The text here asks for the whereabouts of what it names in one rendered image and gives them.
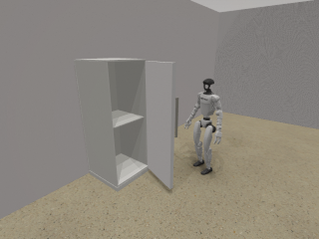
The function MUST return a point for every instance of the fridge door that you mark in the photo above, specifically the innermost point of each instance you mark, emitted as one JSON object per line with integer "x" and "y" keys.
{"x": 160, "y": 108}

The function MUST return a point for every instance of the robot left upper arm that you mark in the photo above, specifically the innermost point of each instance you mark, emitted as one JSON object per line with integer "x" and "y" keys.
{"x": 216, "y": 100}

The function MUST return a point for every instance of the right robot forearm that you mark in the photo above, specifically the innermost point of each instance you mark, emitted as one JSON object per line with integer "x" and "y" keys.
{"x": 193, "y": 113}

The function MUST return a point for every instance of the robot right upper arm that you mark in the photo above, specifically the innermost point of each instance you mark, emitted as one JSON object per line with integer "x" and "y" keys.
{"x": 198, "y": 101}

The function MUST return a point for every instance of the left robot foot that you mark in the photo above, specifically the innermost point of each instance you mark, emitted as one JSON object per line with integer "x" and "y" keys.
{"x": 206, "y": 171}

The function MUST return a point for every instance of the robot head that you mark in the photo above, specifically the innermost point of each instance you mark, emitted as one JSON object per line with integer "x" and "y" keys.
{"x": 208, "y": 90}

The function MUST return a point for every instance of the right robot hand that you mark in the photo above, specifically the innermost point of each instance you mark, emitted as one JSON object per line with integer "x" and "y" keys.
{"x": 187, "y": 123}

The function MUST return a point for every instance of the left robot hand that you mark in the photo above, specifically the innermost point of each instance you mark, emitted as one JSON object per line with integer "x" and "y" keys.
{"x": 217, "y": 137}

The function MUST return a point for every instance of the handle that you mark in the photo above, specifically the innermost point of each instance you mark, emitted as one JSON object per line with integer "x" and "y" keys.
{"x": 176, "y": 117}

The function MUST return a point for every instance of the left robot forearm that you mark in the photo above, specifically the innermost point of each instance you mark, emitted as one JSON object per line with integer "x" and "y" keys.
{"x": 219, "y": 121}

